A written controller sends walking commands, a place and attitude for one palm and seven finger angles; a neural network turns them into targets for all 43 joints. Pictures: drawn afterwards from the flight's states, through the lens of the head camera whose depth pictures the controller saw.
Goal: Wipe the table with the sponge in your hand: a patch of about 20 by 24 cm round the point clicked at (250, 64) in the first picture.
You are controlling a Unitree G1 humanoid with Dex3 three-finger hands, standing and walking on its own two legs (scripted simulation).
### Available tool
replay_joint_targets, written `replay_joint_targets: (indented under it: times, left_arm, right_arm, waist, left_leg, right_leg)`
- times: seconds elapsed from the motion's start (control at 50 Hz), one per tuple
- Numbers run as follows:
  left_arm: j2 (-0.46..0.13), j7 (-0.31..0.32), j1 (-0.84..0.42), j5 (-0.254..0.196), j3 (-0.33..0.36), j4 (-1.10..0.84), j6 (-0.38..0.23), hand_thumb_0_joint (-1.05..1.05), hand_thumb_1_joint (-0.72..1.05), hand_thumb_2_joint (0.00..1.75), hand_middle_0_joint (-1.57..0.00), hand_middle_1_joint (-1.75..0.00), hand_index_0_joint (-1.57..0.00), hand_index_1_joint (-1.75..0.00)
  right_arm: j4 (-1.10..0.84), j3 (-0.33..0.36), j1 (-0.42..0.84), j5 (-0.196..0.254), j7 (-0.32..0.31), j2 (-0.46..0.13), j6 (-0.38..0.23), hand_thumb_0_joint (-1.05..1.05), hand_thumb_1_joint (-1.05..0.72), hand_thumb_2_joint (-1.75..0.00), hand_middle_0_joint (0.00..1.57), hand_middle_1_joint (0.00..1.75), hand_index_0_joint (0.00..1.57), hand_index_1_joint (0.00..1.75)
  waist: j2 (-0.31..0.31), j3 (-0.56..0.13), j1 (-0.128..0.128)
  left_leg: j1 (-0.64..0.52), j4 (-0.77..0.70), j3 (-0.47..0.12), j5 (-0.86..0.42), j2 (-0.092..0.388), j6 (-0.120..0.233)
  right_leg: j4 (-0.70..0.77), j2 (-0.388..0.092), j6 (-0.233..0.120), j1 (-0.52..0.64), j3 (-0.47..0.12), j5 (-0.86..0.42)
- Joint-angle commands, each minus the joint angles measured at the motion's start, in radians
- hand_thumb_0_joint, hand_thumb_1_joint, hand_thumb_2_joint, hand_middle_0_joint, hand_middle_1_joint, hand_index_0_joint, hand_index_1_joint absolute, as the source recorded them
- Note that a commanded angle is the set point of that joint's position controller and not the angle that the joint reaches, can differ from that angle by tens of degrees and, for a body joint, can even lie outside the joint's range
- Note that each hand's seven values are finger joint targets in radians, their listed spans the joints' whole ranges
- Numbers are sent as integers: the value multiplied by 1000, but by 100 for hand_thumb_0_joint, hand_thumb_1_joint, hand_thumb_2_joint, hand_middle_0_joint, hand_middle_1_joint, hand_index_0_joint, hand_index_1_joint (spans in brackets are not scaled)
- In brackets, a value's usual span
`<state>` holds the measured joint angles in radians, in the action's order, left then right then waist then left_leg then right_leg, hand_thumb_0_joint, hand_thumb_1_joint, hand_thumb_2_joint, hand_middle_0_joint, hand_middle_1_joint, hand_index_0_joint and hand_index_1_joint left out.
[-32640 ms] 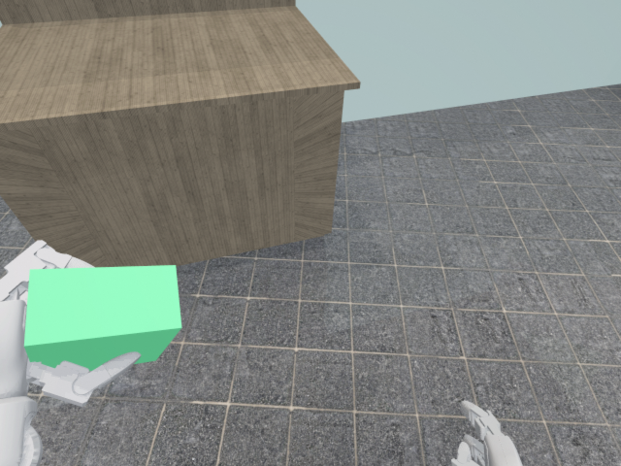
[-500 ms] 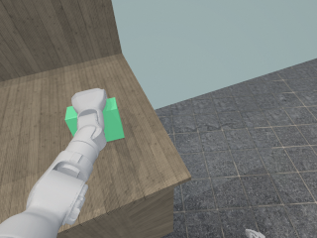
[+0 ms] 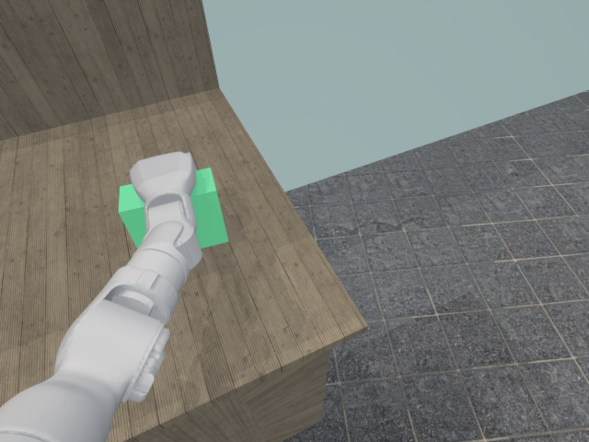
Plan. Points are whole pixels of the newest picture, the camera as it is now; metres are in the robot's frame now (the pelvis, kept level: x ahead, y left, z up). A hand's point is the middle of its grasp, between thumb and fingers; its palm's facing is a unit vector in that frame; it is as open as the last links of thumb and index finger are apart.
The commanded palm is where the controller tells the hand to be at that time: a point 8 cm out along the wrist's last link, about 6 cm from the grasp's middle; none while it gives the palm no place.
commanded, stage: wipe back along the third lane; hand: left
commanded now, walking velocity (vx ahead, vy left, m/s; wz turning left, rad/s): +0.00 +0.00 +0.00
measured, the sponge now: (180, 223) +0.44 +0.20 +0.04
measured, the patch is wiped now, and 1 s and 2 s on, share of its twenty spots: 0.90 0.90 0.90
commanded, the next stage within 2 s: slide back across to the middle lane in 1.38 s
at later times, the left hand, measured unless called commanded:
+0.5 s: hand (181, 221) +0.41 +0.17 +0.09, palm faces +0.02 -0.03 -1.00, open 10.4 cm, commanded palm +0.36 +0.15 +0.12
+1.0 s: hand (197, 253) +0.35 +0.14 +0.09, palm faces +0.06 -0.07 -1.00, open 10.4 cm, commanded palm +0.30 +0.13 +0.12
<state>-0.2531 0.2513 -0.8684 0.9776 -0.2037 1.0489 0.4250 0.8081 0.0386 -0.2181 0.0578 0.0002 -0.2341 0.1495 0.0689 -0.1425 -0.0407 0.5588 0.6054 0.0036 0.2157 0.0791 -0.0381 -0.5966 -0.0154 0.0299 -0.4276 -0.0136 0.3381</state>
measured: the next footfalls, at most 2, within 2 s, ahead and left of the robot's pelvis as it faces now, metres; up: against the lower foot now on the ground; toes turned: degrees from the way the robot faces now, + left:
none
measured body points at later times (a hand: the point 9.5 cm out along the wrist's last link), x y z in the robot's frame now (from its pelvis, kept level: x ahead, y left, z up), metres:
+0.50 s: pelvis +0.03 -0.01 +0.00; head +0.02 -0.03 +0.45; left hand +0.40 +0.17 +0.14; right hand +0.26 -0.21 -0.09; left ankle +0.05 +0.15 -0.72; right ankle -0.03 -0.14 -0.72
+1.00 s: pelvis +0.02 -0.02 +0.00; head -0.01 -0.07 +0.45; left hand +0.34 +0.14 +0.14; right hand +0.27 -0.21 -0.09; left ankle +0.05 +0.15 -0.72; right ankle -0.03 -0.14 -0.72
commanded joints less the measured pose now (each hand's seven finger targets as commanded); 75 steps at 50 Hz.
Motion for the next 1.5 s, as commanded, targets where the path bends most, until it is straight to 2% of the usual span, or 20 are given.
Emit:
replay_joint_targets:
  times: [0.0,0.04,0.14,0.16,0.26,0.28,0.34,0.48,0.54,0.6,0.74,0.84,0.86,0.94,1.1,1.16,1.28,1.34,1.36,1.48]
  left_arm:
    - [-39,-2,-255,-8,-40,-113,38,0,10,130,-120,-160,-120,-160]
    - [-45,-3,-266,-19,-32,-151,51,0,10,130,-120,-160,-120,-160]
    - [34,-21,-190,-36,-85,-223,86,0,10,130,-120,-160,-120,-160]
    - [8,-24,-145,-37,-67,-230,94,0,10,130,-120,-160,-120,-160]
    - [43,-56,-148,-28,-117,-304,125,0,10,130,-120,-160,-120,-160]
    - [65,-62,-128,-22,-137,-322,130,0,10,130,-120,-160,-120,-160]
    - [103,-82,-53,-25,-160,-396,130,0,10,130,-120,-160,-120,-160]
    - [112,-120,83,-16,-197,-581,159,0,10,130,-120,-160,-120,-160]
    - [142,-135,106,-23,-225,-636,168,0,10,130,-120,-160,-120,-160]
    - [132,-143,200,-17,-229,-716,174,0,10,130,-120,-160,-120,-160]
    - [107,-150,244,-18,-211,-801,190,0,10,130,-120,-160,-120,-160]
    - [92,-153,364,-14,-205,-872,201,0,10,130,-120,-160,-120,-160]
    - [98,-155,344,-7,-221,-884,199,0,10,130,-120,-160,-120,-160]
    - [31,-154,388,-2,-166,-895,205,0,10,130,-120,-160,-120,-160]
    - [50,-152,413,-4,-202,-901,203,0,10,130,-120,-160,-120,-160]
    - [79,-150,425,-14,-224,-913,197,0,10,130,-120,-160,-120,-160]
    - [69,-148,500,-35,-211,-962,187,0,10,130,-120,-160,-120,-160]
    - [43,-150,572,-35,-187,-994,181,0,10,130,-120,-160,-120,-160]
    - [77,-154,564,-34,-228,-1019,177,0,10,130,-120,-160,-120,-160]
    - [51,-154,554,-28,-216,-1056,149,0,10,130,-120,-160,-120,-160]
  right_arm:
    - [-141,22,148,12,9,-123,-34,0,-90,-90,20,30,20,30]
    - [-147,21,171,15,8,-122,-32,0,-90,-90,20,30,20,30]
    - [-168,18,219,18,17,-112,-23,0,-90,-90,20,30,20,30]
    - [-172,16,222,15,17,-117,-18,0,-90,-90,20,30,20,30]
    - [-186,5,273,21,16,-113,-3,0,-90,-90,20,30,20,30]
    - [-191,3,283,21,20,-108,-1,0,-90,-90,20,30,20,30]
    - [-214,7,307,20,33,-104,6,0,-90,-90,20,30,20,30]
    - [-251,-2,375,22,55,-102,36,0,-90,-90,20,30,20,30]
    - [-259,-2,392,25,65,-98,39,0,-90,-90,20,30,20,30]
    - [-277,-9,418,22,75,-96,43,0,-90,-90,20,30,20,30]
    - [-280,-12,449,28,76,-98,43,0,-90,-90,20,30,20,30]
    - [-299,-14,473,29,82,-95,38,0,-90,-90,20,30,20,30]
    - [-297,-17,470,32,82,-94,36,0,-90,-90,20,30,20,30]
    - [-295,-16,477,33,76,-98,24,0,-90,-90,20,30,20,30]
    - [-305,-19,489,43,72,-91,11,0,-90,-90,20,30,20,30]
    - [-310,-19,487,45,76,-89,8,0,-90,-90,20,30,20,30]
    - [-314,-16,499,44,81,-91,1,0,-90,-90,20,30,20,30]
    - [-317,-13,503,41,83,-96,2,0,-90,-90,20,30,20,30]
    - [-326,-18,508,45,84,-88,4,0,-90,-90,20,30,20,30]
    - [-319,-16,509,40,80,-87,3,0,-90,-90,20,30,20,30]
  waist:
    - [-93,-228,28]
    - [-93,-249,32]
    - [-117,-264,44]
    - [-133,-259,59]
    - [-142,-211,51]
    - [-114,-213,57]
    - [-133,-257,66]
    - [-129,-225,85]
    - [-153,-215,79]
    - [-145,-218,100]
    - [-179,-189,105]
    - [-188,-182,124]
    - [-200,-164,113]
    - [-178,-144,130]
    - [-149,-97,129]
    - [-135,-96,126]
    - [-183,-65,132]
    - [-164,-73,144]
    - [-162,-59,133]
    - [-155,-36,131]
  left_leg:
    - [-283,-65,35,-111,-54,70]
    - [-295,-70,29,-121,-56,67]
    - [-332,-64,28,-175,-58,68]
    - [-332,-65,26,-176,-61,69]
    - [-348,-65,26,-194,-67,69]
    - [-356,-62,28,-211,-70,68]
    - [-373,-44,27,-273,-75,69]
    - [-386,-25,35,-340,-85,70]
    - [-387,-21,31,-356,-84,70]
    - [-391,-15,35,-374,-89,72]
    - [-382,-30,40,-334,-86,65]
    - [-380,-39,43,-314,-90,64]
    - [-380,-37,49,-299,-89,66]
    - [-370,-55,44,-249,-88,61]
    - [-367,-71,43,-168,-86,61]
    - [-371,-75,45,-156,-85,64]
    - [-376,-76,45,-149,-82,65]
    - [-380,-79,38,-168,-81,63]
    - [-386,-79,45,-162,-79,65]
    - [-394,-77,37,-149,-75,65]
  right_leg:
    - [103,54,-67,8,90,-222]
    - [99,54,-70,32,91,-227]
    - [100,53,-76,69,99,-290]
    - [103,53,-75,82,101,-291]
    - [109,49,-79,85,105,-320]
    - [103,47,-84,89,104,-340]
    - [86,45,-90,141,108,-432]
    - [74,35,-93,189,105,-554]
    - [64,35,-95,203,109,-584]
    - [57,32,-95,224,104,-623]
    - [62,31,-93,233,97,-595]
    - [70,32,-90,249,93,-573]
    - [71,32,-86,234,89,-565]
    - [87,35,-88,227,79,-477]
    - [107,38,-87,177,76,-312]
    - [107,39,-88,175,74,-298]
    - [128,39,-80,179,68,-292]
    - [126,40,-86,198,61,-311]
    - [125,38,-81,185,66,-298]
    - [131,42,-85,159,58,-265]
